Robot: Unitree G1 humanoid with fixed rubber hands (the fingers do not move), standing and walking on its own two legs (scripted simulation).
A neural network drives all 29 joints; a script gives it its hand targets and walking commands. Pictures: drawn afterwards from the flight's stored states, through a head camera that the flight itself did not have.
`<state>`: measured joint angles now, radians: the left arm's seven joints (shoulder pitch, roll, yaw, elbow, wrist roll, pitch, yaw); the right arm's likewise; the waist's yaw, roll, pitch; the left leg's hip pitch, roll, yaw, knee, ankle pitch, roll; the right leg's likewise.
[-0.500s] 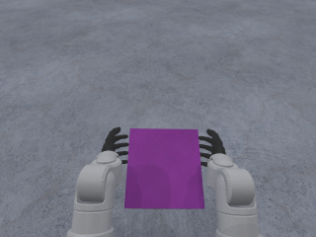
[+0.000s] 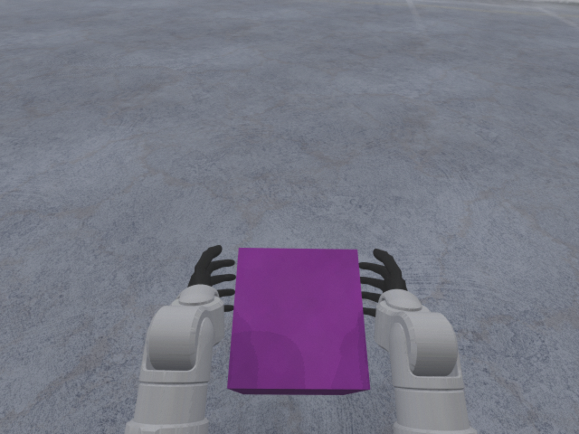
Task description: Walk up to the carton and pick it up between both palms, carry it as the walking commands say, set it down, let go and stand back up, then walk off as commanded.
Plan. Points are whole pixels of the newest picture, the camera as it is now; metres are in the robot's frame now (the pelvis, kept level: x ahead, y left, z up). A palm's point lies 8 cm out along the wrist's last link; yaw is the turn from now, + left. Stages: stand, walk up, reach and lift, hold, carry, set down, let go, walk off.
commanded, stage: carry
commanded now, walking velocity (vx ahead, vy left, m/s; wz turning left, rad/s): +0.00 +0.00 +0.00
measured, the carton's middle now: (295, 327) +0.31 +0.00 +0.01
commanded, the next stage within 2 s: none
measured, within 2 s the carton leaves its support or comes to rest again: neither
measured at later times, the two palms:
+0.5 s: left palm (203, 315) +0.27 +0.12 +0.09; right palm (397, 320) +0.27 -0.13 +0.09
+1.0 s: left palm (208, 320) +0.27 +0.11 +0.09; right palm (403, 325) +0.27 -0.14 +0.09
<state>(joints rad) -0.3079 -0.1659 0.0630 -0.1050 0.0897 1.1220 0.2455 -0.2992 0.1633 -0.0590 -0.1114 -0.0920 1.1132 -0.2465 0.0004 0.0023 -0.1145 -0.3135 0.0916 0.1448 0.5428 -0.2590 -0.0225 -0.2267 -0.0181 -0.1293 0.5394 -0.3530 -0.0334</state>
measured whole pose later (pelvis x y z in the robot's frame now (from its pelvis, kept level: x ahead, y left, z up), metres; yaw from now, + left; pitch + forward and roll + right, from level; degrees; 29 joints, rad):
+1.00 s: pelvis -0.03 -0.01 +0.00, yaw +0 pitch +1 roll +0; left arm -0.30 -0.16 0.08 -0.02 0.09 1.00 0.23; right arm -0.30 0.16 -0.08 -0.03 -0.09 0.99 -0.22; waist -0.01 0.01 -0.08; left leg -0.33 0.11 0.14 0.52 -0.20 -0.03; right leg -0.25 0.00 -0.13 0.53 -0.30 -0.05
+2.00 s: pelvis -0.04 +0.00 +0.00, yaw +0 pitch +1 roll +0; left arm -0.29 -0.16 0.07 -0.07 0.08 1.04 0.25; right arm -0.30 0.16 -0.07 -0.07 -0.08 1.03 -0.23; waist 0.00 0.01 -0.08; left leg -0.33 0.11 0.14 0.50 -0.18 -0.02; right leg -0.26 0.00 -0.13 0.51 -0.28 -0.05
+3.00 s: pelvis -0.04 +0.00 +0.00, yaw +0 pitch +1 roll +0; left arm -0.30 -0.16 0.07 -0.05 0.08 1.03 0.24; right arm -0.31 0.17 -0.08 -0.04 -0.09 1.02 -0.23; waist 0.00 0.01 -0.07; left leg -0.33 0.10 0.15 0.48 -0.16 -0.01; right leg -0.25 -0.01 -0.13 0.50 -0.26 -0.04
